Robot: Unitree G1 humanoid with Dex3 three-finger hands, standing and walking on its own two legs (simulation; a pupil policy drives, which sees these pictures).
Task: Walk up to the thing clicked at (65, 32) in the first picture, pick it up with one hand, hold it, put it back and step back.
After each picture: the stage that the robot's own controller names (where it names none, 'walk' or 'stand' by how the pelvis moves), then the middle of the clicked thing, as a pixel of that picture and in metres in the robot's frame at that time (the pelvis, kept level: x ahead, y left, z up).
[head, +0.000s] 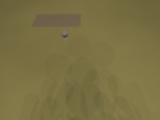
stand; (64, 34) +1.61 +0.27 -0.72
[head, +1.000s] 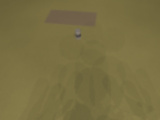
walk; (78, 34) +1.49 +0.19 -0.71
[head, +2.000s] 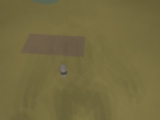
walk; (63, 70) +0.94 +0.21 -0.69
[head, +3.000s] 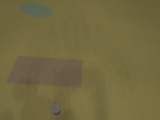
walk; (56, 109) +0.55 +0.20 -0.71
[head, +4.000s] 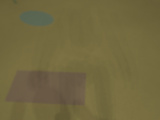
stand; out of the picture +0.37 +0.22 -0.70
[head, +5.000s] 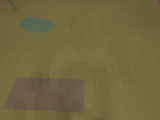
stand; out of the picture +0.34 +0.23 -0.72
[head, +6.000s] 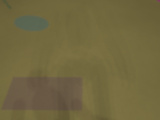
stand; out of the picture +0.33 +0.25 -0.72
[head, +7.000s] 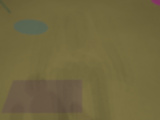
stand; out of the picture +0.34 +0.24 -0.72
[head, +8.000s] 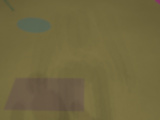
stand; out of the picture +0.35 +0.23 -0.72
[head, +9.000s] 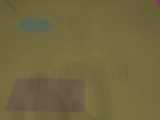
stand; out of the picture +0.35 +0.23 -0.72
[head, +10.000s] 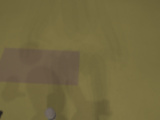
go down; (50, 114) +0.38 +0.22 -0.65
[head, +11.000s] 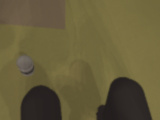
go down; (26, 66) +0.46 +0.22 -0.31
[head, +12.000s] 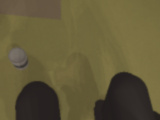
close in; (19, 59) +0.46 +0.22 -0.28
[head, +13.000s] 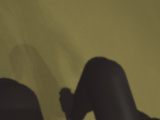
close in; out of the picture +0.45 +0.26 -0.23
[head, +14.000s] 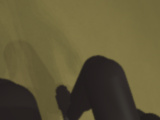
close; out of the picture +0.44 +0.26 -0.23
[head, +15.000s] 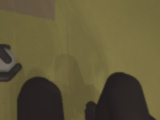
lift; (2, 63) +0.37 +0.25 -0.14
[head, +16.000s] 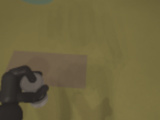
hold; (35, 91) +0.33 +0.18 +0.01
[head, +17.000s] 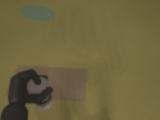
hold; (41, 94) +0.33 +0.17 -0.01
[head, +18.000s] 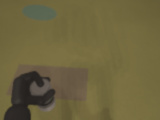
hold; (43, 95) +0.32 +0.17 -0.01
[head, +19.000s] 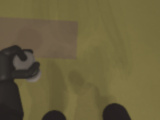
crouch; (28, 67) +0.42 +0.19 -0.07
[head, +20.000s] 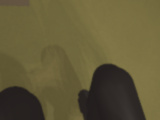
lower; out of the picture +0.50 +0.27 -0.15
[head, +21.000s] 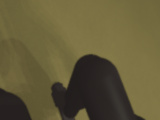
lower; out of the picture +0.46 +0.27 -0.24
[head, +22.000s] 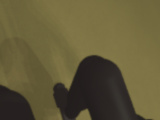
lower; out of the picture +0.46 +0.27 -0.24
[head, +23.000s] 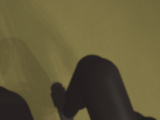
lower; out of the picture +0.46 +0.27 -0.24
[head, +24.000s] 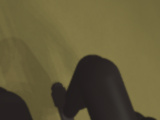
lower; out of the picture +0.46 +0.27 -0.24
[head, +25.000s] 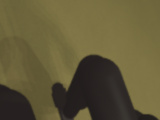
open; out of the picture +0.46 +0.26 -0.24
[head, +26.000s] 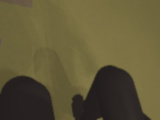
stand; out of the picture +0.46 +0.24 -0.25
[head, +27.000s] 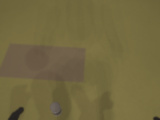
stand; (56, 109) +0.42 +0.19 -0.60
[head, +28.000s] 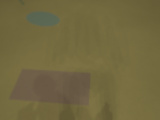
stand; out of the picture +0.41 +0.19 -0.67
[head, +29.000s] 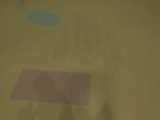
stand; out of the picture +0.41 +0.19 -0.67
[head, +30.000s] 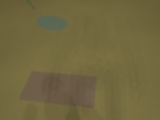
stand; out of the picture +0.42 +0.19 -0.72
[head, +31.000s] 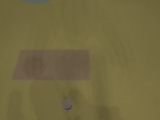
walk; (67, 104) +0.47 +0.16 -0.69
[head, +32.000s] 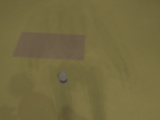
walk; (63, 78) +0.72 +0.16 -0.69
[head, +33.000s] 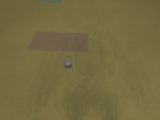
stand; (68, 64) +1.03 +0.23 -0.70
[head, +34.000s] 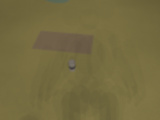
stand; (72, 65) +1.03 +0.15 -0.72
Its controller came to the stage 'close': yes
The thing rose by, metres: 0.71
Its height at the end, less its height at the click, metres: +0.00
